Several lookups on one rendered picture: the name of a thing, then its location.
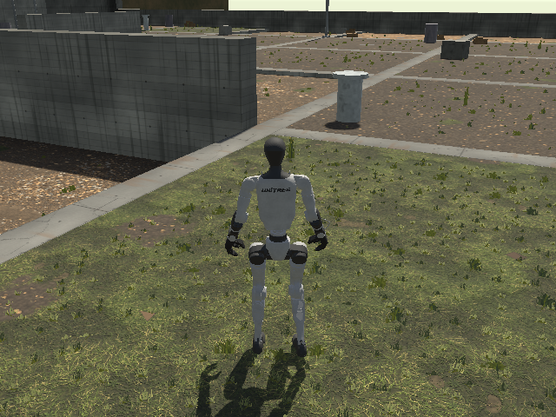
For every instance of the robot right hand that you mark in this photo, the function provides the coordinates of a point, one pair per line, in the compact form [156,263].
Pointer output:
[314,239]

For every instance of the robot left forearm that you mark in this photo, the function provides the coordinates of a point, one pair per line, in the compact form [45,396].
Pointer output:
[234,229]

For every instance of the robot right upper arm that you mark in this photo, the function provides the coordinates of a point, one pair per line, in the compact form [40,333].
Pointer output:
[307,194]

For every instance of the robot left hand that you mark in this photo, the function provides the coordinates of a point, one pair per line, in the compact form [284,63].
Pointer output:
[236,243]

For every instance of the robot right forearm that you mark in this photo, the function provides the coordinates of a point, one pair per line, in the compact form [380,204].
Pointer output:
[318,226]

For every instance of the robot head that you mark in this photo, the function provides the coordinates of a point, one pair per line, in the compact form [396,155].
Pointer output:
[274,149]

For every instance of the robot left thigh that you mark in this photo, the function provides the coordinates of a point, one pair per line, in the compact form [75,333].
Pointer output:
[257,257]

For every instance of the robot left upper arm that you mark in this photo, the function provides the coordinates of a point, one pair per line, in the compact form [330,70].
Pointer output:
[248,184]

